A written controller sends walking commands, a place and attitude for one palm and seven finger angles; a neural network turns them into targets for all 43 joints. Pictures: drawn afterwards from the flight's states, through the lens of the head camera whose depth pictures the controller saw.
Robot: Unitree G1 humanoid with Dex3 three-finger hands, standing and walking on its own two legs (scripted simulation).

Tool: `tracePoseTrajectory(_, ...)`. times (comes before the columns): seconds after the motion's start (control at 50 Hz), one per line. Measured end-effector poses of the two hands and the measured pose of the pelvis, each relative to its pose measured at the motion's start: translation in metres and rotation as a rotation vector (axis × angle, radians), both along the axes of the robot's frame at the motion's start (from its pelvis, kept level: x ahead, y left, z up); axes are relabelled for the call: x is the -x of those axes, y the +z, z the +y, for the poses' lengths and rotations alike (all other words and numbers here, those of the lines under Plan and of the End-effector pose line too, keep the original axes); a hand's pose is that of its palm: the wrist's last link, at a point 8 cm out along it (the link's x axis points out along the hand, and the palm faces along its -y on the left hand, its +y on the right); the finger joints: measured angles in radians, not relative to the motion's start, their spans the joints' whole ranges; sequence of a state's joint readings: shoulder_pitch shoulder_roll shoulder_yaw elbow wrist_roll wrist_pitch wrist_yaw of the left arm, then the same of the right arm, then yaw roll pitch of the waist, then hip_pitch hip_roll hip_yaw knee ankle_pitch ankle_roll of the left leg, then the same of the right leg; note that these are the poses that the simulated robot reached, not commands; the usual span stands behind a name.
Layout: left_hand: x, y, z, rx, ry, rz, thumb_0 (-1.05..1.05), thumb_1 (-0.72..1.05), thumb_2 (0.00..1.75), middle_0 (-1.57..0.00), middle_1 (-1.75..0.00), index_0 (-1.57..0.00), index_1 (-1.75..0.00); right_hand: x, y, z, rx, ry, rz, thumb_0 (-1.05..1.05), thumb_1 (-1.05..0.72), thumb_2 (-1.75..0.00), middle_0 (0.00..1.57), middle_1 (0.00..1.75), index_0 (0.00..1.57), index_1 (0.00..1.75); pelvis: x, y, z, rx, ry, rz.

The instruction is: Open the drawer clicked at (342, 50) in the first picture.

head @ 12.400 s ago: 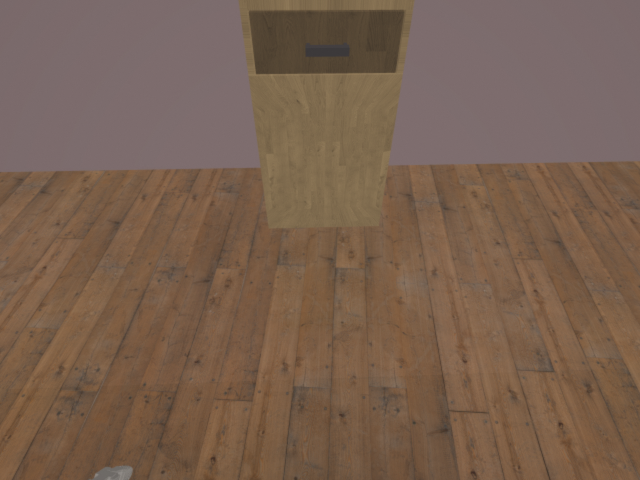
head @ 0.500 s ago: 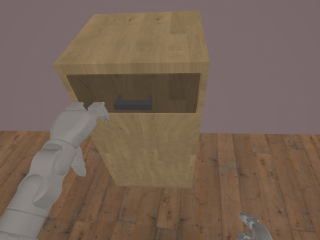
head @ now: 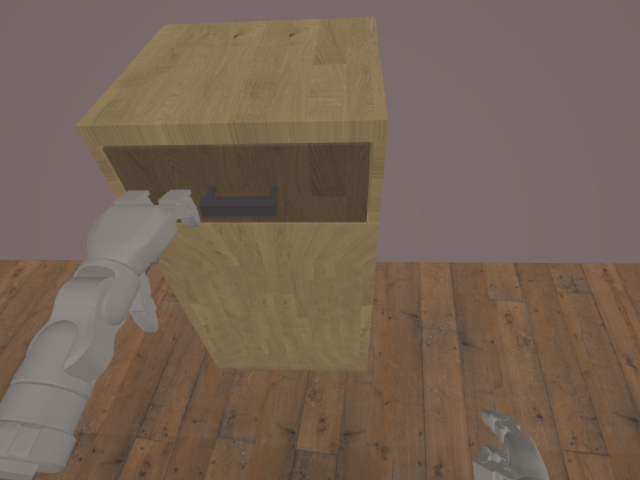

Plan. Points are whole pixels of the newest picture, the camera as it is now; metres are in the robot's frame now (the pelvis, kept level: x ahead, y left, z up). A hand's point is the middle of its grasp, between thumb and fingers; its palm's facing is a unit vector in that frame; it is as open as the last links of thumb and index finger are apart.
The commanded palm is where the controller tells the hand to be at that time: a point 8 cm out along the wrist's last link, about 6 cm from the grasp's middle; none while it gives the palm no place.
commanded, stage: move the hooked fingers above the handle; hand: left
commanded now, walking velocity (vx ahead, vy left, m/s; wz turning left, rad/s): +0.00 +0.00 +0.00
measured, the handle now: (240, 198) +0.55 +0.22 +0.02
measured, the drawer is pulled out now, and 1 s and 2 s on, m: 0.00 0.00 0.00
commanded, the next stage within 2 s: none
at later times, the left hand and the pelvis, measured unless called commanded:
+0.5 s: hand (178, 219) +0.41 +0.25 +0.11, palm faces +0.10 -0.05 -0.99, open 13.8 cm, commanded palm +0.38 +0.25 +0.16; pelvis +0.03 +0.01 -0.01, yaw -1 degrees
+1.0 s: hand (200, 204) +0.46 +0.24 +0.09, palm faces +0.02 +0.00 -1.00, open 13.8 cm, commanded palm +0.44 +0.22 +0.14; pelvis +0.03 +0.03 -0.01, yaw -1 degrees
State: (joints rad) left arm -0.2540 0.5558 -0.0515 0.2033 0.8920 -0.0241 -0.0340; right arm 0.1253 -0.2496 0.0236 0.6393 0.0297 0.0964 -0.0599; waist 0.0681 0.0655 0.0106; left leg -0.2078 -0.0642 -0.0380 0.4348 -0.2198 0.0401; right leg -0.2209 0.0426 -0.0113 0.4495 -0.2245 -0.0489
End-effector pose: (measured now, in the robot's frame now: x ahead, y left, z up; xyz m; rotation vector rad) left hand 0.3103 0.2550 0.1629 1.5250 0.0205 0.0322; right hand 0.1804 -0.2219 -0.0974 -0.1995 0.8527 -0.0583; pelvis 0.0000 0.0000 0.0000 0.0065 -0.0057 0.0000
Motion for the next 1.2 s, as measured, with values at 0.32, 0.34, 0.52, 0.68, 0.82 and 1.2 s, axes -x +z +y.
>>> tracePoseTrajectory(0.32, -0.045, -0.022, -0.011, 0.021, -0.023, 0.073, 0.00, -0.49, 0.30, -0.32, -1.20, -0.32, -1.20, 0.009, -0.018, -0.032, 0.048, -0.077, 0.123, 0.01, -0.91, -0.90, 0.20, 0.30, 0.20, 0.30, -0.025, -0.004, -0.003, -0.002, -0.005, 0.082)
tracePoseTrajectory(0.34, -0.047, -0.022, -0.015, 0.023, -0.046, 0.055, 0.00, -0.49, 0.30, -0.32, -1.20, -0.32, -1.20, 0.008, -0.019, -0.032, 0.049, -0.082, 0.124, 0.01, -0.91, -0.90, 0.20, 0.30, 0.20, 0.30, -0.026, -0.005, -0.002, -0.001, -0.007, 0.086)
tracePoseTrajectory(0.52, -0.073, -0.005, 0.003, 0.004, 0.057, -0.078, 0.00, -0.49, 0.30, -0.32, -1.20, -0.32, -1.20, 0.000, -0.025, -0.013, -0.007, -0.090, 0.140, 0.01, -0.91, -0.90, 0.20, 0.30, 0.20, 0.30, -0.035, -0.007, 0.007, 0.001, -0.013, 0.113)
tracePoseTrajectory(0.68, -0.086, -0.029, -0.012, 0.013, 0.027, 0.065, 0.00, -0.49, 0.30, -0.31, -1.20, -0.32, -1.20, -0.005, -0.024, 0.002, -0.011, -0.076, 0.142, 0.01, -0.91, -0.90, 0.20, 0.30, 0.20, 0.30, -0.039, -0.008, 0.018, 0.008, 0.001, 0.119)
tracePoseTrajectory(0.82, -0.102, -0.028, -0.040, 0.030, -0.118, -0.013, 0.00, -0.49, 0.30, -0.32, -1.20, -0.32, -1.20, 0.000, -0.024, 0.008, -0.001, -0.093, 0.146, 0.01, -0.91, -0.90, 0.20, 0.30, 0.20, 0.30, -0.038, -0.010, 0.024, 0.010, -0.007, 0.126)
tracePoseTrajectory(1.2, -0.140, -0.038, -0.075, 0.005, -0.145, 0.056, 0.00, -0.49, 0.30, -0.32, -1.20, -0.32, -1.20, 0.074, -0.040, -0.012, 0.020, -0.194, 0.305, 0.01, -0.91, -0.90, 0.20, 0.30, 0.20, 0.30, -0.032, -0.013, 0.021, 0.008, -0.009, 0.159)
